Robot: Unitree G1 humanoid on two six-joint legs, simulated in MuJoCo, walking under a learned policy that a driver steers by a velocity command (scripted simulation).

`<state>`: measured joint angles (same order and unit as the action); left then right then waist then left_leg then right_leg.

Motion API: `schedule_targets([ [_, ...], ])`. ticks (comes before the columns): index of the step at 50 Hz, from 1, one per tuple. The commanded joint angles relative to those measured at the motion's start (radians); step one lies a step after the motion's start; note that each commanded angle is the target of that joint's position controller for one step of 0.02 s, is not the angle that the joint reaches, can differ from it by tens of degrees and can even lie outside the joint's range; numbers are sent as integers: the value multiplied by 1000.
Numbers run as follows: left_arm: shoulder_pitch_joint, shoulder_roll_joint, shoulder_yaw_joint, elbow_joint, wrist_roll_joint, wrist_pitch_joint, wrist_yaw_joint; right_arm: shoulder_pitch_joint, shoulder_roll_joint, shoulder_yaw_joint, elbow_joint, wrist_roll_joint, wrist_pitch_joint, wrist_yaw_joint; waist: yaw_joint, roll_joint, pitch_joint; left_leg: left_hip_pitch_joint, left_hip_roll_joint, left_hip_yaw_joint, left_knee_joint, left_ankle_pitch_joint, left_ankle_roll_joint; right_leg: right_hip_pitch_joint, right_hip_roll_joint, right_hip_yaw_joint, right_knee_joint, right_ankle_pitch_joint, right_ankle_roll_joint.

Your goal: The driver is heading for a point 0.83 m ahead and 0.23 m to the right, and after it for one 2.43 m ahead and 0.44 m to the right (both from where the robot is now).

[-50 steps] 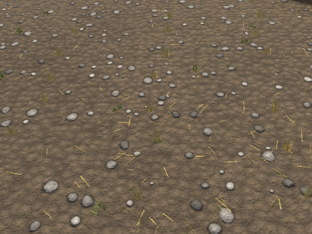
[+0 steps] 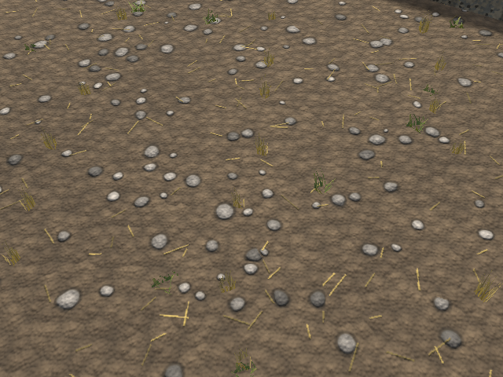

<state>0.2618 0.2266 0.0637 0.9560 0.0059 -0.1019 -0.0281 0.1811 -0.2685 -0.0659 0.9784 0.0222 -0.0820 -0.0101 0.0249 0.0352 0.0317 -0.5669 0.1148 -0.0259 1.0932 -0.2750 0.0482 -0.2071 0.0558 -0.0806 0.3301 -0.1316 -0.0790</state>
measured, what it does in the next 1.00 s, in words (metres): walks ahead, turning right: left foot, then right foot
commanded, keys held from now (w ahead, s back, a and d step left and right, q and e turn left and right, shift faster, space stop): w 0.30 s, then w+e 0.70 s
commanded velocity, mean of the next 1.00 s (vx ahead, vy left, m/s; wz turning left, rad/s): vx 0.50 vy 0.00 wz -0.28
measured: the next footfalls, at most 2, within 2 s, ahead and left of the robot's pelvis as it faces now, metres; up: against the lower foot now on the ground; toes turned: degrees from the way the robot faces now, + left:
left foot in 0.34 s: +0.37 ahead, +0.17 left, +0.00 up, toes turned +3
right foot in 0.90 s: +0.64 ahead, -0.10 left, +0.00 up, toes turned -20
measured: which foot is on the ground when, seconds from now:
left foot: up 0.00-0.32, down 0.34-0.92, up 0.94-1.00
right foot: down 0.00-0.36, up 0.38-0.88, down 0.90-1.00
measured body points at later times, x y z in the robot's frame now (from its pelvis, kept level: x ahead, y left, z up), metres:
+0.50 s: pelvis +0.28 +0.08 -0.01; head +0.31 +0.09 +0.44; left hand +0.34 +0.35 -0.15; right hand +0.36 -0.19 -0.13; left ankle +0.33 +0.16 -0.74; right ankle +0.22 -0.08 -0.65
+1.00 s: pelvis +0.55 +0.00 -0.02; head +0.59 -0.02 +0.43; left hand +0.78 +0.21 -0.13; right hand +0.53 -0.29 -0.15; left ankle +0.45 +0.18 -0.64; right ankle +0.61 -0.08 -0.74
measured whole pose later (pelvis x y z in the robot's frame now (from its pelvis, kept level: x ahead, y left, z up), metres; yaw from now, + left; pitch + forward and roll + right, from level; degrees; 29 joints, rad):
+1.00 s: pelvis +0.55 +0.00 -0.02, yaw -20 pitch +1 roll +1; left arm 0.14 0.27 0.09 0.79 -0.02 -0.06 -0.04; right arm 0.23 -0.27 -0.07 0.93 0.03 -0.11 -0.01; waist 0.00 -0.01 0.07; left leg -0.29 0.05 0.01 1.22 -0.45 0.01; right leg -0.42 0.07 -0.05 0.59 -0.19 -0.11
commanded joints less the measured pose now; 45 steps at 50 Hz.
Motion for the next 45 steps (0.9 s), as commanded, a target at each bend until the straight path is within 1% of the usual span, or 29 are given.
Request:
schedule_targets([
  [1, -7, 144, 26, -45, 0, -17, 17, 18, -50, -16, -39, -12, 11, -5, -35, -78, -3, -103, 53, -36, -118, 131, -24, 35, -288, 247, -233, 82, -169],
  [3, 20, 148, 26, -35, -3, -11, 28, -47, -46, -16, -60, -18, 7, 0, -22, -82, 10, -129, 45, -29, -237, 246, -36, 55, -272, 207, -240, 92, -152],
  [6, 65, 156, 27, -19, -12, -6, 36, -149, -28, -8, -85, -14, -1, 10, 9, -89, 29, -88, 9, 6, -408, 373, -42, 62, -243, 144, -242, 95, -124],
  [8, 104, 160, 28, 0, -17, -3, 37, -209, -24, -2, -102, -8, -2, 18, 29, -89, 43, -74, -8, 21, -476, 392, -42, 95, -250, 131, -235, 84, -120],
  [11, 146, 165, 34, 27, -22, 10, 39, -274, -32, 3, -132, -2, -8, 33, 43, -92, 65, -102, -17, 15, -540, 337, -24, 197, -293, 133, -190, 104, -115],
  [13, 145, 176, 41, 34, -25, 20, 44, -278, -50, 0, -146, 0, -15, 44, 28, -102, 61, -86, -25, 15, -570, 264, 0, 256, -325, 143, -145, 153, -103],
  [14, 135, 183, 44, 33, -26, 25, 45, -254, -65, -5, -143, 2, -19, 47, 10, -112, 46, -42, -37, 24, -580, 226, 13, 273, -333, 145, -115, 213, -93],
  [15, 115, 191, 46, 29, -26, 30, 46, -199, -86, -15, -132, 2, -22, 48, -26, -126, 12, 49, -64, 49, -591, 195, 28, 276, -326, 133, -51, 356, -80],
  [16, 99, 178, 41, 25, -27, 35, 45, -78, -117, -36, -95, -2, -24, 44, -91, -118, -58, 229, -99, 76, -612, 195, 49, 241, -284, 109, 98, 503, -59],
  [17, 98, 142, 25, 10, -19, 37, 44, 113, -180, -63, -43, -10, -26, 36, -163, -78, -189, 521, -39, 9, -579, 207, 92, 97, -225, 75, 341, 441, -26],
  [18, 190, 48, -2, -10, -11, 25, 38, 252, -278, -87, -18, -30, -21, 27, -144, 136, -335, 908, 224, -396, -621, 82, 218, -296, -73, 20, 738, 33, 49],
  [19, 193, 42, -9, -1, -27, 2, 36, 265, -227, -67, -15, -21, -19, 30, -148, 228, -416, 965, 308, -695, -781, -30, 268, -454, -3, 167, 932, -453, 54],
  [20, 121, 133, 18, -15, -57, -10, 34, 192, -162, -47, -23, -14, -24, 29, -143, 155, -283, 858, 278, -567, -794, -78, 216, -547, -62, 222, 1016, -412, 36],
  [21, 59, 149, 21, -33, -62, -13, 38, 109, -118, -33, -44, -15, -26, 28, -117, 102, -185, 719, 247, -413, -811, -46, 172, -555, -122, 192, 998, -320, 21],
  [22, 25, 142, 27, -38, -54, -7, 46, 36, -83, -23, -51, -22, -31, 30, -85, 49, -115, 575, 209, -310, -854, -2, 144, -511, -163, 180, 934, -235, 20],
  [23, 32, 133, 36, -33, -46, 8, 51, -4, -51, -14, -52, -31, -37, 31, -52, 65, -75, 483, 171, -220, -891, 49, 120, -456, -194, 188, 879, -178, 18],
  [24, 61, 106, 36, -25, -45, 24, 50, -17, -41, -12, -45, -38, -39, 32, -30, 83, -61, 425, 153, -160, -919, 81, 112, -404, -205, 191, 858, -143, 17],
  [25, 74, 80, 34, -22, -45, 37, 48, -10, -44, -14, -37, -40, -41, 29, -21, 77, -52, 398, 146, -115, -939, 123, 115, -388, -211, 189, 844, -123, 18],
  [26, 67, 70, 34, -28, -45, 46, 47, 0, -57, -18, -30, -39, -44, 25, -16, 65, -35, 386, 142, -70, -954, 171, 120, -404, -212, 189, 828, -93, 21],
  [29, -4, 75, 40, -59, -36, 55, 45, 29, -86, -26, -18, -44, -45, 6, -21, 23, 1, 414, 138, 22, -975, 272, 123, -497, -204, 209, 716, 40, 37],
  [32, -75, 65, 36, -88, -30, 48, 29, 43, -97, -25, -20, -43, -40, -8, -33, 15, 18, 445, 121, 112, -983, 328, 105, -505, -188, 176, 551, 179, 45],
  [34, -150, 52, 26, -116, -26, 47, 16, 69, -109, -27, -20, -36, -34, -16, -59, 4, 41, 467, 122, 158, -994, 339, 96, -495, -181, 121, 457, 225, 44],
  [36, -220, 40, 17, -150, -25, 48, 3, 119, -119, -30, -9, -30, -24, -20, -86, -11, 67, 540, 142, 185, -981, 374, 95, -525, -176, 91, 392, 220, 35],
  [38, -272, 35, 11, -185, -27, 48, -12, 158, -128, -34, -1, -24, -8, -21, -101, -16, 83, 633, 167, 207, -941, 440, 95, -564, -166, 63, 347, 171, 23],
  [40, -297, 41, 10, -217, -30, 49, -27, 162, -142, -40, -5, -17, 9, -22, -92, -4, 81, 691, 185, 234, -879, 581, 87, -547, -141, 21, 316, 90, 3],
  [42, -262, 75, 25, -234, -32, 53, -37, 134, -173, -48, -24, -11, 22, -28, -47, 40, 26, 711, 187, 263, -759, 920, 69, -421, -79, -41, 314, -7, -32],
  [43, -196, 104, 39, -229, -35, 55, -39, 120, -189, -52, -33, -9, 30, -31, -2, 64, -20, 708, 185, 271, -648, 1067, 59, -322, -40, -64, 321, -58, -54],
  [44, -75, 151, 63, -207, -39, 56, -36, 100, -202, -54, -42, -6, 36, -32, 68, 71, -87, 668, 169, 277, -480, 1106, 42, -155, -3, -68, 285, -53, -85],
  [45, 88, 218, 99, -168, -38, 59, -19, 82, -198, -51, -55, -5, 33, -32, 154, 28, -169, 509, 125, 286, -229, 933, 1, 124, -2, 0, 199, 9, -130],
])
